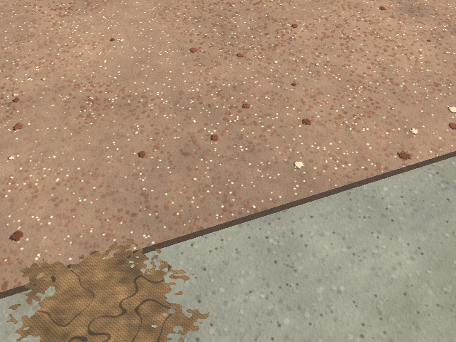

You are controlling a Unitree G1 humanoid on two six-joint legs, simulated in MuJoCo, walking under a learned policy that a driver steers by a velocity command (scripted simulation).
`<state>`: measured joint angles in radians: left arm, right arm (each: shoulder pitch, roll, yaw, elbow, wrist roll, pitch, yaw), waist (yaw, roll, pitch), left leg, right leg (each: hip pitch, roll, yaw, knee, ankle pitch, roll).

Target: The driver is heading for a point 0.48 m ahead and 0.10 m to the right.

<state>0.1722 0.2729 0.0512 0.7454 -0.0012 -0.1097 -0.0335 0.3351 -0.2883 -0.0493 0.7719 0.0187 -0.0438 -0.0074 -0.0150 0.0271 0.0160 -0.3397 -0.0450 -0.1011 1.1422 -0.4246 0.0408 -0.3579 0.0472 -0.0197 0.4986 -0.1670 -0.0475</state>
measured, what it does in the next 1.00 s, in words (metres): walks ahead: left foot, then right foot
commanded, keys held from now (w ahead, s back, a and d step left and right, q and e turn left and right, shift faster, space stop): w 0.10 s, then w+e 0.40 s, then no key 0.50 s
